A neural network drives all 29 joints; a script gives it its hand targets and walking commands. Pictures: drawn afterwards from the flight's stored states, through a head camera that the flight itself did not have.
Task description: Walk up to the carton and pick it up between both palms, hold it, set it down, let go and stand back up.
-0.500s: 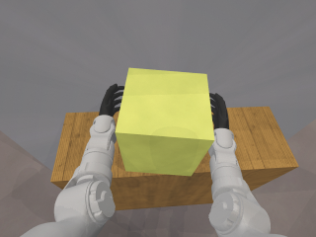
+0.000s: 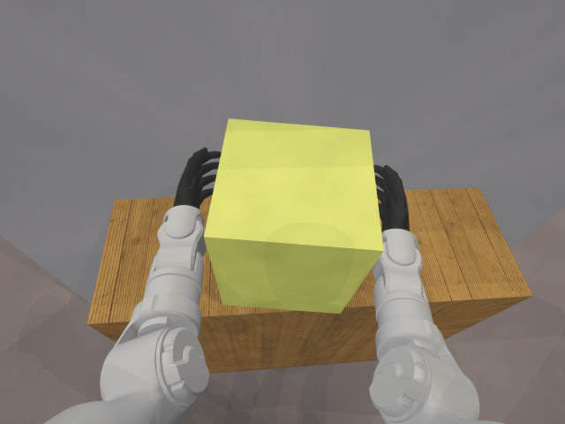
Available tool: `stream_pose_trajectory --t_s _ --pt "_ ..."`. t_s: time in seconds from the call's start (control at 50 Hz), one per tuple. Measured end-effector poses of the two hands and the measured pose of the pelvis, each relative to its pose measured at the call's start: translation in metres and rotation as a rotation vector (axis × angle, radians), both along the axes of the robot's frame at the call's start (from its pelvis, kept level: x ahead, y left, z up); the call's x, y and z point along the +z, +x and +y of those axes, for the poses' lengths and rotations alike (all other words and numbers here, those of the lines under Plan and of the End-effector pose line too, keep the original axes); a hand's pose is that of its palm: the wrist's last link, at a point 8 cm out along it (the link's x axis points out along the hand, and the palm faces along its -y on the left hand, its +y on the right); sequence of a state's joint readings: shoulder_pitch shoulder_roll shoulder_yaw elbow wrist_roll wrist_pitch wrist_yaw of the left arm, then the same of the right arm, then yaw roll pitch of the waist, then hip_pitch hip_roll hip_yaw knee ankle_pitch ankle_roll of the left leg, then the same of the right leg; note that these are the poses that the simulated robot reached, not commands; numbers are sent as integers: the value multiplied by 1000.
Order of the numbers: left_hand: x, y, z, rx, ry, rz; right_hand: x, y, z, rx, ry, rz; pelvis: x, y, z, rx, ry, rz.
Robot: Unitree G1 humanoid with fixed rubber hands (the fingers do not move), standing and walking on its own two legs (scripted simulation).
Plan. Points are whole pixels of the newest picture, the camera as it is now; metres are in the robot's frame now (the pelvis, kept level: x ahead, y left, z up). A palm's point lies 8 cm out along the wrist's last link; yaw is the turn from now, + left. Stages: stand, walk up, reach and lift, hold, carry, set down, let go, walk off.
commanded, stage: set down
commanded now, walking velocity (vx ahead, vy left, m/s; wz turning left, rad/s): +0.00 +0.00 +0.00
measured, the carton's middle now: (289, 225) +0.40 +0.01 -0.01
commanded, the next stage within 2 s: none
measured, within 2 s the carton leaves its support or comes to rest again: neither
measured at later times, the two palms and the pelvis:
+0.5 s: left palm (178, 193) +0.42 +0.18 +0.03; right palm (398, 211) +0.41 -0.16 +0.03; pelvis -0.01 +0.00 -0.02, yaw -2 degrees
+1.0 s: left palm (168, 173) +0.42 +0.19 +0.08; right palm (435, 196) +0.42 -0.20 +0.07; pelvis -0.04 -0.02 -0.03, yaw -1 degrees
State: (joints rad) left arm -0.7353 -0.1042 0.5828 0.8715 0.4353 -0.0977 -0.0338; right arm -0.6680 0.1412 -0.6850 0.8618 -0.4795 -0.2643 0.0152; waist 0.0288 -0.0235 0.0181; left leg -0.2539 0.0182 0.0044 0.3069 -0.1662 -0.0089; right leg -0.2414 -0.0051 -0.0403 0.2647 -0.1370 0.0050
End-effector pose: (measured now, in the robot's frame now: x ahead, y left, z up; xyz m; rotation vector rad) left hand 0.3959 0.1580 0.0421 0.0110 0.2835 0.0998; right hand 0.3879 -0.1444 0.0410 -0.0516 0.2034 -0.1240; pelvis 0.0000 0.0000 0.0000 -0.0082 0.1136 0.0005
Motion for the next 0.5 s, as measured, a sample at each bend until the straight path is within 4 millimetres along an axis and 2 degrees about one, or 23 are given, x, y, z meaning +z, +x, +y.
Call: stream_pose_trajectory --t_s 0.2,0.36,0.5 --pt "-3 3 0 -2 25 -1 -1 1 -2 13 1 8 -1 -2 0 -15 1 9" --pt "-17 17 0 10 12 35 -21 9 -4 31 31 121 -11 -5 1 -43 -10 149" --pt "-9 20 24 44 22 21 -10 26 -15 30 19 89 -22 -8 1 -33 -18 203"
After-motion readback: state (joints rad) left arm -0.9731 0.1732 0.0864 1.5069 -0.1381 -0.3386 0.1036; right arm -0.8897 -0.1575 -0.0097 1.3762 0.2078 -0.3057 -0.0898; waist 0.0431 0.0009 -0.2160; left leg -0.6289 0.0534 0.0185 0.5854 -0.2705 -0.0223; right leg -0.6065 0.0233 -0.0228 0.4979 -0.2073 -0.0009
